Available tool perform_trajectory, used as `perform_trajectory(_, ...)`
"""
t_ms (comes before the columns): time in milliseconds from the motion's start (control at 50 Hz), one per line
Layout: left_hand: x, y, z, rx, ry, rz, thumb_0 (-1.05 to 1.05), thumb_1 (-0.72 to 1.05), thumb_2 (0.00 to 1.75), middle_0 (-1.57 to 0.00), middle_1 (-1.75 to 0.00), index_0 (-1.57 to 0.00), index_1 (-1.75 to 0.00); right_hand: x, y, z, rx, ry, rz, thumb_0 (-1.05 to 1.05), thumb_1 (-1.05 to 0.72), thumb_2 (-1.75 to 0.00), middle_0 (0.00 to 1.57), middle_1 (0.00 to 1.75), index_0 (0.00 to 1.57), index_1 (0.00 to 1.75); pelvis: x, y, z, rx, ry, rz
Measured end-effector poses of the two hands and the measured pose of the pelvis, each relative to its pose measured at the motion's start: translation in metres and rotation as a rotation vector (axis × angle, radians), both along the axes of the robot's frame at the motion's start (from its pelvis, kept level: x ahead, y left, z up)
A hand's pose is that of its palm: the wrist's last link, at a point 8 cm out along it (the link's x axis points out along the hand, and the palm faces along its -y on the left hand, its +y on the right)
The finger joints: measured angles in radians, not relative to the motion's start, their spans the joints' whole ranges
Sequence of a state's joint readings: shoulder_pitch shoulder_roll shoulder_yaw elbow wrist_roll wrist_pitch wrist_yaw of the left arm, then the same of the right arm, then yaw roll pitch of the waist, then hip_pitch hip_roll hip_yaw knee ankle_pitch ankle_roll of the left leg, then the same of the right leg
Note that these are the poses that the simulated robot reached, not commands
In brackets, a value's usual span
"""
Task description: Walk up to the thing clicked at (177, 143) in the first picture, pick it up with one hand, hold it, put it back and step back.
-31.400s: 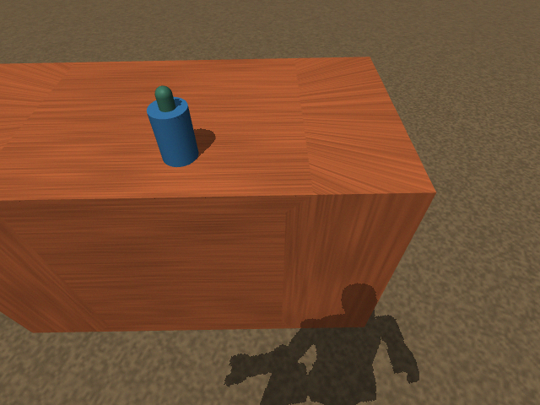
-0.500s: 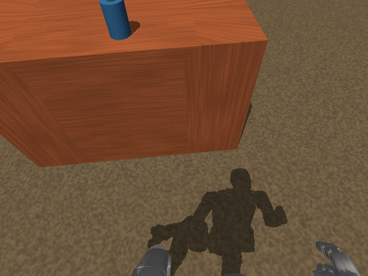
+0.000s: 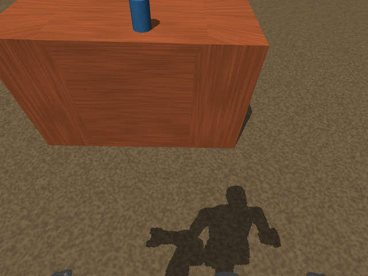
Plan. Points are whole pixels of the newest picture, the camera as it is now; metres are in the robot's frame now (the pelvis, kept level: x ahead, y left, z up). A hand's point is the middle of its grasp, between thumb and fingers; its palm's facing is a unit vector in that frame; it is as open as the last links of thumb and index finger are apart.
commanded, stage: step back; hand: left
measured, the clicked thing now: (140, 7) +1.11 +0.19 +0.07
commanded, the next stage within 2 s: stand in 1.00 s
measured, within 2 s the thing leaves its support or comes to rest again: neither
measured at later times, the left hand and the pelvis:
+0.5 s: hand out of the picture +0.04 +0.30 -0.15, palm faces -0.06 -0.92 -0.40, open 7.4 cm; pelvis -0.02 +0.02 +0.00, yaw -2 degrees
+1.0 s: hand (73, 271) +0.17 +0.27 -0.14, palm faces -0.03 -0.94 -0.34, open 7.4 cm; pelvis +0.02 +0.02 +0.00, yaw -2 degrees
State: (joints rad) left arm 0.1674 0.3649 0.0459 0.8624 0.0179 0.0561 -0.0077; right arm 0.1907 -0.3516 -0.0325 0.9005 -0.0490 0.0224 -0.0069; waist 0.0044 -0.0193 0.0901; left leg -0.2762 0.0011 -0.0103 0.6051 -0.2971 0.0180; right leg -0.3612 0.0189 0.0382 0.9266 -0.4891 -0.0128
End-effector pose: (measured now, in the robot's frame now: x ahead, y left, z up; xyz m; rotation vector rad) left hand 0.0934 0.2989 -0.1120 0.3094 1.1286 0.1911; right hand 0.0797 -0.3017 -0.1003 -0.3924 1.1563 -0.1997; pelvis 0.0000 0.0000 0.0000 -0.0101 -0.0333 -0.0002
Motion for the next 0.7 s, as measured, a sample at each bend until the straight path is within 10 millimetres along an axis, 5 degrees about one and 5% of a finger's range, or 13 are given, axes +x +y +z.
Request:
perform_trajectory(200,-0.083,-0.004,0.007,0.064,0.074,0.022,0.01,0.90,0.90,-0.21,-0.30,-0.21,-0.30,-0.007,-0.019,-0.004,0.039,-0.067,-0.002,0.01,-0.90,-0.90,0.21,0.30,0.21,0.30,-0.030,-0.012,0.000,-0.008,-0.015,-0.038)
perform_trajectory(320,-0.097,0.020,0.010,0.081,0.094,0.046,0.01,0.90,0.90,-0.21,-0.30,-0.21,-0.30,-0.028,-0.014,-0.011,0.038,0.008,-0.004,0.01,-0.90,-0.90,0.21,0.30,0.20,0.30,-0.031,0.003,-0.002,-0.006,0.001,-0.002)
perform_trajectory(420,-0.087,0.041,0.004,0.077,0.124,0.030,0.01,0.90,0.90,-0.21,-0.30,-0.21,-0.30,-0.042,0.008,-0.013,0.037,0.042,-0.034,0.01,-0.91,-0.90,0.21,0.30,0.20,0.30,-0.027,0.019,-0.002,0.028,0.002,-0.018)
perform_trajectory(540,-0.046,0.042,0.005,0.067,0.096,-0.023,0.01,0.90,0.90,-0.20,-0.30,-0.21,-0.30,-0.054,0.019,-0.008,0.051,0.058,-0.078,0.01,-0.90,-0.90,0.21,0.30,0.21,0.30,-0.014,0.018,0.003,0.006,0.009,-0.032)
perform_trajectory(700,0.005,0.021,0.006,0.050,0.008,-0.048,0.01,0.90,0.90,-0.20,-0.30,-0.21,-0.30,-0.032,0.012,-0.019,0.050,0.064,-0.108,0.01,-0.90,-0.90,0.21,0.30,0.21,0.30,0.004,0.015,-0.001,-0.003,0.004,-0.034)
